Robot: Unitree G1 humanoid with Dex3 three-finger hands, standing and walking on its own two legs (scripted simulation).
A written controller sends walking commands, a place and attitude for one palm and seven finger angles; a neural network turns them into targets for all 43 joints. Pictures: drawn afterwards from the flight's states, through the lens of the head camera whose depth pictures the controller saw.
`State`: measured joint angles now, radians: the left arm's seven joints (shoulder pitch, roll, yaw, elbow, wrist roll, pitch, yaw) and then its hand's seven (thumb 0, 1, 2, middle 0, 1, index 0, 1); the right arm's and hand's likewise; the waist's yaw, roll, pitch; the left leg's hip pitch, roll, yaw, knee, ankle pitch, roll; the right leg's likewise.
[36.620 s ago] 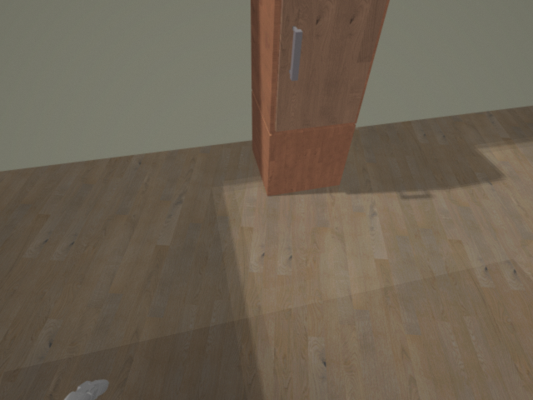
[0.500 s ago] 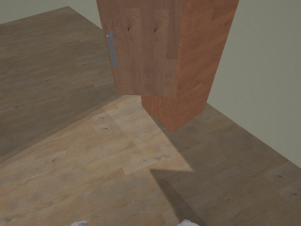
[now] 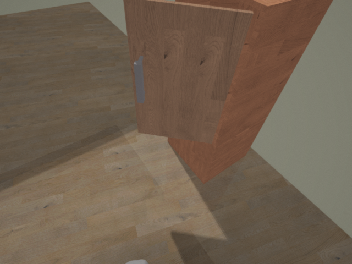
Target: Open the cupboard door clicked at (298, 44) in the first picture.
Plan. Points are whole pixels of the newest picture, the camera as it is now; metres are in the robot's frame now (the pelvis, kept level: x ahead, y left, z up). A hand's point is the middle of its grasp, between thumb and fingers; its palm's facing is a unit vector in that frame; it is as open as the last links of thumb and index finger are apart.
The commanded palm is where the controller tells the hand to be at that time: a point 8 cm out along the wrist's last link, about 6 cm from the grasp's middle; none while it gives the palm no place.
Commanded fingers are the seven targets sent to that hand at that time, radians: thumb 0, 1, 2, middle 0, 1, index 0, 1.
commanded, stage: take the last steps up to it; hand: left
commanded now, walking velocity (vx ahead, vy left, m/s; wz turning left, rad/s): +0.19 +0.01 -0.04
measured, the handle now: (141, 80) +0.69 +0.20 +0.00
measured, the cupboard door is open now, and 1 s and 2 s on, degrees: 46 46 46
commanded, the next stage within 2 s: come to a stop and stand still in 0.14 s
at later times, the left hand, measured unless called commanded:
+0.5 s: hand (110, 239) +0.20 +0.19 -0.17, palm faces -0.03 -0.98 -0.22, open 7.3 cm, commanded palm none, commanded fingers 0.00 0.90 0.90 -0.20 -0.30 -0.20 -0.30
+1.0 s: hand out of the picture +0.12 +0.17 -0.17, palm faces +0.05 -0.98 -0.21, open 7.4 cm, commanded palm none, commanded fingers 0.00 0.90 0.90 -0.20 -0.30 -0.20 -0.30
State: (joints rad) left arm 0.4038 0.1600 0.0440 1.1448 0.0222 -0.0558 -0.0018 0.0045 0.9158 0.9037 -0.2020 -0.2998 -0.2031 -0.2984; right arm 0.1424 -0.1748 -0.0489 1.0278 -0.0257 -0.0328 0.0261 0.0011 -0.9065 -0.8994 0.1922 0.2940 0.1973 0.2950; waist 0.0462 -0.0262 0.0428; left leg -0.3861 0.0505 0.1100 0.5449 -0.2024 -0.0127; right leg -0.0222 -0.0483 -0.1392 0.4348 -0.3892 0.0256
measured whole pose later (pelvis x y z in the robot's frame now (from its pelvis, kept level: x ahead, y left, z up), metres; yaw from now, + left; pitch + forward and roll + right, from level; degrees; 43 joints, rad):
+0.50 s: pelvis +0.11 +0.01 +0.00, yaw -2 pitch +0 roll +1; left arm 0.16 0.19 0.04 1.04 0.02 0.01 0.02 0.01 0.91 0.90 -0.20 -0.30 -0.20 -0.30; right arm 0.32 -0.11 -0.02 1.13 -0.01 0.01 -0.03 0.00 -0.91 -0.90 0.20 0.29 0.20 0.30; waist -0.02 -0.02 0.04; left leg -0.20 0.00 0.17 0.52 -0.32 0.04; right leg -0.29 -0.04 -0.04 0.55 -0.24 0.00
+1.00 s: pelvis +0.10 -0.01 +0.01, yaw +0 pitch -1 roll +1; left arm 0.25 0.17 0.03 1.07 0.02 0.03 0.03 0.01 0.91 0.90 -0.20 -0.30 -0.20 -0.30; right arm 0.23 -0.16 -0.03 1.05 -0.02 0.03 -0.02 0.00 -0.90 -0.90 0.19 0.29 0.20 0.30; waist 0.01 -0.01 0.03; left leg -0.20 0.02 0.12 0.48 -0.27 0.01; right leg -0.27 -0.02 -0.09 0.50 -0.22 -0.03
